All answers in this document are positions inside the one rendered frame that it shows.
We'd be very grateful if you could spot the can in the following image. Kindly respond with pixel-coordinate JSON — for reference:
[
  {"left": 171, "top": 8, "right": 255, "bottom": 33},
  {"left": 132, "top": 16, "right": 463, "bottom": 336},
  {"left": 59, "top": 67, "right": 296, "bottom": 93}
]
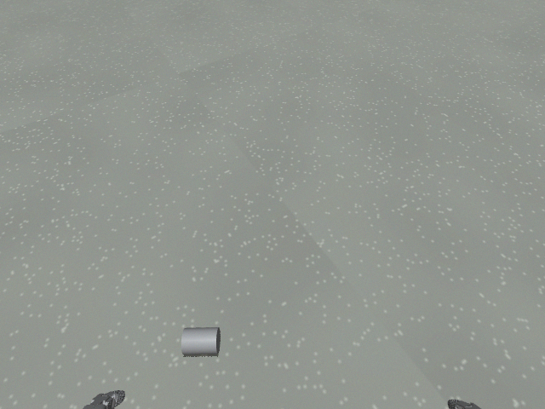
[{"left": 181, "top": 327, "right": 221, "bottom": 354}]

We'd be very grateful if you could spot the left robot hand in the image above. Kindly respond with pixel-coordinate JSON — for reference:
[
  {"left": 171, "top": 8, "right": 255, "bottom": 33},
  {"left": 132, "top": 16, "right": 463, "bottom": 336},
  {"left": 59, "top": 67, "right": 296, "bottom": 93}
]
[{"left": 83, "top": 390, "right": 125, "bottom": 409}]

